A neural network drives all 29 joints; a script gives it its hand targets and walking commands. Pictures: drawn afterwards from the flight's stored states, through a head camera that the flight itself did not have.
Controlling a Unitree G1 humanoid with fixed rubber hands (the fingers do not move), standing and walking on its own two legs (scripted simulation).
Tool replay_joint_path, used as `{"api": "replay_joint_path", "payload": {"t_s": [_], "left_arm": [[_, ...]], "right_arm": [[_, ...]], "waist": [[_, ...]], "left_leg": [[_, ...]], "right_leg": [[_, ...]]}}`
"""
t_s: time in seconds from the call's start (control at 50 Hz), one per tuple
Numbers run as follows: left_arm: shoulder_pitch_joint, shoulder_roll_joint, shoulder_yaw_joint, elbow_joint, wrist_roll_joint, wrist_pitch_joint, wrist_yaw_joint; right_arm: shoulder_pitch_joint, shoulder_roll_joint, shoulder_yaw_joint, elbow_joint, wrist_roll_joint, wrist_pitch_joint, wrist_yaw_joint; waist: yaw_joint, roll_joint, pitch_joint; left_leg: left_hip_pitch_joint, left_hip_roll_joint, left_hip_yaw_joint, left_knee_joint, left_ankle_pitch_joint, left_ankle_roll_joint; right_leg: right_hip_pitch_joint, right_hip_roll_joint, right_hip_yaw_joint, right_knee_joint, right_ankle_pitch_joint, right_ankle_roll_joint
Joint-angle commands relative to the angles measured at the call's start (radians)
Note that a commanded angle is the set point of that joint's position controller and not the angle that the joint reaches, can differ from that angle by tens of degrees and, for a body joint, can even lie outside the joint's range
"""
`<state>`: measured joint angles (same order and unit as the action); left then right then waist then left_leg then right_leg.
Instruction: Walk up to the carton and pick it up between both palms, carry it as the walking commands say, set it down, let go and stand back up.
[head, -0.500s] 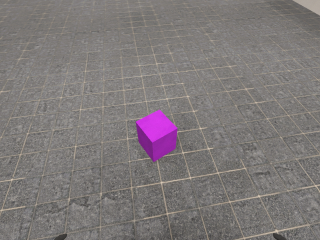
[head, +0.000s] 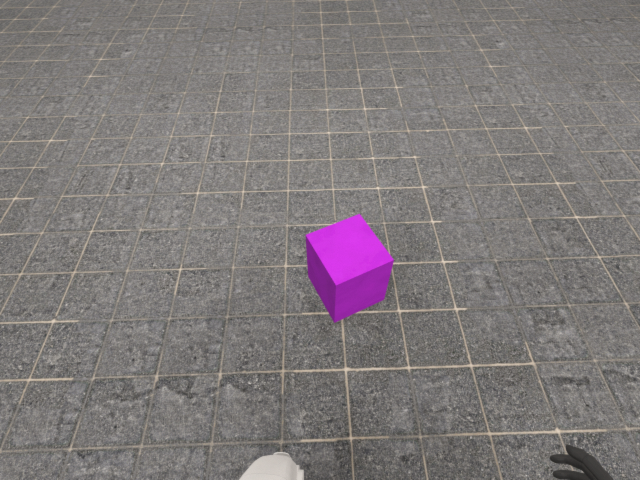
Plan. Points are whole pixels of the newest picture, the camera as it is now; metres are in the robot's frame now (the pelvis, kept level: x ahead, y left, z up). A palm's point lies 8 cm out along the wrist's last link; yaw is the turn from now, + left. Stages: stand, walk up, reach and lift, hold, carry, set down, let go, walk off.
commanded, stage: walk up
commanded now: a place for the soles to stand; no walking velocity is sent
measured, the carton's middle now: (346, 269) +0.80 -0.02 -0.63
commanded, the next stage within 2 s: none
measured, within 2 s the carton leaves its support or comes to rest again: neither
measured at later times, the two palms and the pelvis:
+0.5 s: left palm (82, 418) +0.19 +0.34 -0.06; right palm (576, 400) +0.25 -0.32 -0.09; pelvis +0.14 +0.00 -0.01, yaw +4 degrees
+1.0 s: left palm (135, 317) +0.34 +0.34 -0.09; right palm (558, 353) +0.33 -0.33 -0.11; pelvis +0.25 +0.00 -0.03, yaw +1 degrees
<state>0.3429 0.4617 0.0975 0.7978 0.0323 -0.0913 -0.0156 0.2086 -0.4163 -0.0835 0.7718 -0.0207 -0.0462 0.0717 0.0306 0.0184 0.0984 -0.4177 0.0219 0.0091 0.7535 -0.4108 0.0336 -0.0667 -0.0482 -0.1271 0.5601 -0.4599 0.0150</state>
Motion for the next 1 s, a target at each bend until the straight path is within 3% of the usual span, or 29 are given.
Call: {"api": "replay_joint_path", "payload": {"t_s": [0.0, 0.02, 0.04, 0.06, 0.12, 0.16, 0.22, 0.26, 0.28, 0.3, 0.32, 0.38, 0.4, 0.48, 0.54, 0.56, 0.58, 0.6, 0.62, 0.68, 0.72, 0.78, 0.8, 0.82, 0.84, 0.86, 0.88, 0.9, 0.98], "left_arm": [[-0.018, 0.127, 0.016, -0.155, -0.036, 0.007, 0.000], [-0.010, 0.097, 0.011, -0.192, -0.032, 0.003, -0.002], [-0.036, 0.215, 0.030, -0.190, -0.029, 0.012, 0.008], [-0.040, 0.201, 0.021, -0.178, -0.034, 0.013, 0.012], [0.043, 0.159, 0.019, -0.160, -0.026, 0.007, 0.000], [0.053, 0.156, 0.018, -0.149, -0.027, 0.013, -0.019], [0.087, 0.150, 0.038, -0.135, -0.014, 0.002, -0.025], [0.200, 0.190, 0.071, -0.095, 0.005, -0.009, -0.018], [0.241, 0.232, 0.090, -0.094, 0.016, -0.017, -0.013], [0.240, 0.323, 0.104, -0.122, 0.021, -0.028, -0.008], [0.167, 0.335, 0.093, -0.157, -0.012, -0.031, -0.008], [0.086, 0.243, 0.067, -0.178, -0.013, -0.034, 0.003], [0.075, 0.268, 0.077, -0.175, -0.010, -0.035, 0.003], [0.044, 0.287, 0.079, -0.197, -0.001, -0.023, -0.013], [-0.029, 0.186, 0.040, -0.219, 0.006, 0.002, -0.015], [-0.028, 0.112, 0.017, -0.239, 0.002, 0.009, -0.014], [-0.039, 0.103, 0.016, -0.248, -0.001, 0.013, -0.005], [-0.027, 0.192, 0.038, -0.238, -0.005, 0.006, 0.001], [0.002, 0.241, 0.050, -0.200, -0.016, 0.005, -0.005], [0.063, 0.214, 0.050, -0.142, -0.009, -0.005, -0.013], [0.025, 0.188, 0.043, -0.142, -0.007, -0.007, -0.020], [0.145, 0.167, 0.062, -0.102, -0.014, -0.003, -0.012], [0.157, 0.183, 0.065, -0.063, -0.007, -0.014, -0.002], [0.170, 0.223, 0.078, -0.079, 0.009, -0.016, 0.004], [0.170, 0.327, 0.085, -0.109, 0.000, -0.020, 0.013], [0.085, 0.349, 0.074, -0.131, -0.019, -0.011, 0.015], [0.065, 0.308, 0.073, -0.141, -0.015, -0.006, 0.020], [0.050, 0.307, 0.067, -0.139, -0.009, -0.007, 0.019], [-0.079, 0.231, 0.025, -0.140, -0.022, 0.012, 0.021]], "right_arm": [[0.303, -0.258, -0.094, -0.035, -0.036, -0.035, -0.013], [0.331, -0.352, -0.107, -0.064, -0.023, -0.049, -0.029], [0.253, -0.346, -0.101, -0.090, 0.023, -0.042, -0.036], [0.216, -0.278, -0.089, -0.101, 0.028, -0.042, -0.044], [0.113, -0.233, -0.077, -0.143, 0.014, -0.048, -0.059], [0.109, -0.246, -0.077, -0.147, 0.010, -0.053, -0.055], [0.081, -0.255, -0.084, -0.176, 0.001, -0.049, -0.041], [0.049, -0.214, -0.063, -0.208, -0.011, -0.034, -0.035], [0.043, -0.169, -0.050, -0.211, -0.014, -0.034, -0.031], [0.015, -0.133, -0.037, -0.227, -0.013, -0.029, -0.031], [-0.029, -0.216, -0.051, -0.225, -0.013, -0.028, -0.040], [0.081, -0.238, -0.058, -0.143, -0.006, -0.051, -0.032], [0.109, -0.220, -0.055, -0.128, -0.004, -0.048, -0.027], [0.087, -0.201, -0.054, -0.130, -0.005, -0.041, -0.008], [0.337, -0.224, -0.083, -0.019, -0.003, -0.055, -0.024], [0.423, -0.297, -0.104, -0.012, -0.017, -0.063, -0.043], [0.355, -0.398, -0.119, -0.066, -0.031, -0.076, -0.054], [0.240, -0.403, -0.113, -0.108, -0.005, -0.081, -0.047], [0.192, -0.337, -0.092, -0.113, 0.002, -0.076, -0.050], [0.153, -0.326, -0.090, -0.118, -0.009, -0.073, -0.052], [0.173, -0.317, -0.077, -0.108, -0.013, -0.074, -0.052], [0.043, -0.282, -0.054, -0.141, -0.004, -0.060, -0.051], [0.063, -0.199, -0.028, -0.130, -0.010, -0.045, -0.053], [0.069, -0.141, -0.007, -0.141, -0.002, -0.037, -0.059], [0.074, -0.165, -0.014, -0.153, -0.002, -0.022, -0.065], [0.075, -0.254, -0.033, -0.129, 0.005, -0.016, -0.081], [0.087, -0.262, -0.042, -0.102, 0.000, -0.019, -0.081], [0.138, -0.238, -0.037, -0.081, 0.004, -0.028, -0.081], [0.268, -0.195, -0.040, 0.012, 0.003, -0.028, -0.079]], "waist": [[-0.182, 0.129, -0.228], [-0.174, 0.283, -0.296], [-0.172, 0.048, -0.340], [-0.125, -0.034, -0.225], [-0.058, 0.089, -0.044], [-0.064, 0.149, -0.061], [-0.025, 0.132, -0.095], [0.036, 0.027, -0.130], [0.077, -0.114, -0.078], [0.089, -0.307, -0.047], [0.070, -0.178, 0.028], [0.006, -0.102, 0.024], [0.006, -0.165, -0.012], [-0.004, -0.219, -0.053], [-0.146, -0.020, -0.125], [-0.195, 0.191, -0.123], [-0.176, 0.249, -0.087], [-0.125, 0.108, -0.007], [-0.089, 0.025, -0.011], [-0.068, 0.143, -0.034], [-0.066, 0.113, 0.023], [0.037, 0.185, -0.009], [0.047, 0.027, -0.043], [0.064, -0.136, -0.061], [0.043, -0.250, -0.073], [0.017, -0.153, -0.061], [0.007, -0.065, -0.024], [-0.008, -0.142, -0.068], [-0.087, -0.150, -0.102]], "left_leg": [[0.607, 0.062, -0.182, -0.326, 0.118, 0.103], [0.701, 0.326, -0.643, -0.402, 0.211, 0.238], [0.599, 0.400, -0.697, -0.372, 0.284, 0.334], [0.524, 0.364, -0.554, -0.342, 0.381, 0.338], [0.275, 0.279, -0.304, -0.332, 0.455, 0.280], [0.185, 0.254, -0.212, -0.321, 0.458, 0.255], [0.050, 0.228, -0.196, -0.277, 0.340, 0.219], [-0.157, 0.128, -0.120, -0.119, -0.059, 0.156], [-0.331, 0.030, -0.026, 0.063, -0.230, 0.103], [-0.485, -0.077, 0.038, 0.395, -0.249, 0.033], [-0.488, -0.007, -0.112, 0.473, -0.213, 0.025], [-0.370, 0.077, -0.116, 0.391, -0.079, 0.007], [-0.274, 0.089, -0.106, 0.314, -0.102, 0.009], [-0.037, 0.050, 0.002, 0.094, -0.058, 0.011], [0.416, -0.073, 0.099, -0.114, 0.062, 0.007], [0.497, 0.098, -0.219, -0.293, -0.196, 0.066], [0.398, 0.370, -0.739, -0.529, -0.554, 0.206], [0.286, 0.453, -0.794, -0.542, -0.586, 0.315], [0.260, 0.388, -0.656, -0.471, -0.471, 0.306], [0.130, 0.314, -0.415, -0.411, -0.206, 0.257], [0.038, 0.330, -0.365, -0.376, -0.012, 0.253], [-0.183, 0.218, -0.134, -0.199, 0.139, 0.163], [-0.252, 0.158, -0.066, -0.038, 0.115, 0.118], [-0.292, 0.072, 0.047, 0.187, 0.010, 0.057], [-0.390, -0.013, 0.068, 0.370, -0.204, 0.008], [-0.294, 0.029, -0.046, 0.423, -0.209, 0.002], [-0.304, 0.043, -0.052, 0.427, -0.191, 0.013], [-0.261, 0.057, -0.072, 0.342, -0.223, 0.019], [0.138, 0.011, 0.017, -0.018, 0.005, 0.044]], "right_leg": [[-0.459, -0.045, -0.009, 0.510, 0.448, -0.089], [-0.654, 0.094, 0.111, 0.681, -0.107, -0.065], [-0.585, 0.023, 0.230, 0.755, -0.138, -0.067], [-0.628, -0.006, 0.230, 0.782, -0.089, -0.063], [-0.582, -0.084, 0.212, 0.520, -0.045, -0.033], [-0.457, -0.080, 0.147, 0.356, -0.048, -0.035], [-0.251, -0.033, 0.081, 0.194, 0.126, -0.051], [0.004, 0.032, 0.060, 0.127, 0.169, -0.064], [0.029, -0.055, 0.231, -0.005, -0.112, -0.116], [-0.014, -0.392, 0.846, -0.344, -0.552, -0.258], [-0.083, -0.444, 0.948, -0.390, -0.553, -0.335], [-0.121, -0.336, 0.643, -0.238, -0.039, -0.314], [-0.148, -0.325, 0.531, -0.210, 0.065, -0.296], [-0.285, -0.245, 0.345, -0.177, 0.095, -0.259], [-0.593, -0.089, 0.133, 0.178, -0.085, -0.174], [-0.779, 0.013, 0.065, 0.525, -0.103, -0.117], [-0.922, 0.070, 0.175, 0.683, -0.119, -0.074], [-0.900, -0.021, 0.278, 0.682, -0.108, -0.065], [-0.850, -0.045, 0.270, 0.668, -0.016, -0.053], [-0.666, -0.068, 0.194, 0.509, 0.030, -0.035], [-0.583, -0.051, 0.160, 0.425, -0.027, -0.038], [-0.211, 0.005, 0.105, 0.186, 0.192, -0.059], [-0.088, 0.054, 0.116, 0.140, 0.172, -0.060], [-0.100, -0.062, 0.330, -0.034, 0.015, -0.090], [-0.126, -0.299, 0.803, -0.241, -0.231, -0.212], [-0.215, -0.330, 0.844, -0.254, -0.253, -0.304], [-0.205, -0.319, 0.794, -0.191, -0.078, -0.325], [-0.200, -0.315, 0.722, -0.118, 0.036, -0.326], [-0.468, -0.194, 0.400, 0.044, 0.182, -0.210]]}}
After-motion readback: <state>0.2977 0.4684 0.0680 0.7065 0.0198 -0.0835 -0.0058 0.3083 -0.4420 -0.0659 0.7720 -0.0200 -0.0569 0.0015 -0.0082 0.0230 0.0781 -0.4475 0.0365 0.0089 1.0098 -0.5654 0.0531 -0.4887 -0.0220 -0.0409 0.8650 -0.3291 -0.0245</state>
